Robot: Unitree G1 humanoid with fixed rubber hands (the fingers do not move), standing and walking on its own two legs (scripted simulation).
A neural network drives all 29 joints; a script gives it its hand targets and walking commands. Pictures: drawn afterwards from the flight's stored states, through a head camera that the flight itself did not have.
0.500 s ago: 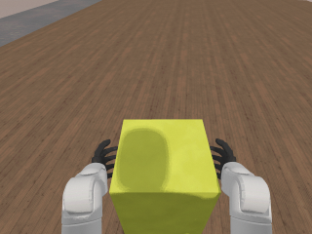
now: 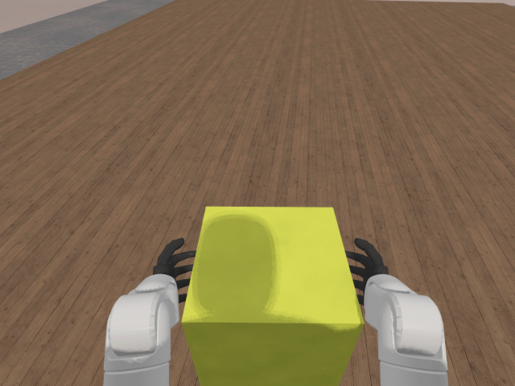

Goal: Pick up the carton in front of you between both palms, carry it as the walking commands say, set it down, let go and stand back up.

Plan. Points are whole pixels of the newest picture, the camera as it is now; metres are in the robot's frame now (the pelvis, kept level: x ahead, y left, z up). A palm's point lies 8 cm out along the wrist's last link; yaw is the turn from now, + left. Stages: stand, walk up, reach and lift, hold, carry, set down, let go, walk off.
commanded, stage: carry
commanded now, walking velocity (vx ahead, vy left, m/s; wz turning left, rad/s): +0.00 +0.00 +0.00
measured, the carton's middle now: (268, 303) +0.28 +0.00 +0.01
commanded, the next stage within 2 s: hold in 1.16 s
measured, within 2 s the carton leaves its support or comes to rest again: neither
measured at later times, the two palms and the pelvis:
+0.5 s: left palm (167, 315) +0.24 +0.15 +0.05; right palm (373, 316) +0.24 -0.15 +0.05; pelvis -0.03 +0.00 +0.00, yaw +0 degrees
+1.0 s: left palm (170, 310) +0.25 +0.15 +0.04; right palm (369, 312) +0.25 -0.15 +0.04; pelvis -0.04 +0.00 +0.00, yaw +0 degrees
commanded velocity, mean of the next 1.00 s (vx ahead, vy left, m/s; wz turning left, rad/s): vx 0.00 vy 0.00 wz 0.00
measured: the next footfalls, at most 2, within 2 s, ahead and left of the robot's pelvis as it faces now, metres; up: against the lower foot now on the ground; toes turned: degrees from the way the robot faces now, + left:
none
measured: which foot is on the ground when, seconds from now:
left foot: down 0.00-1.00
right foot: down 0.00-1.00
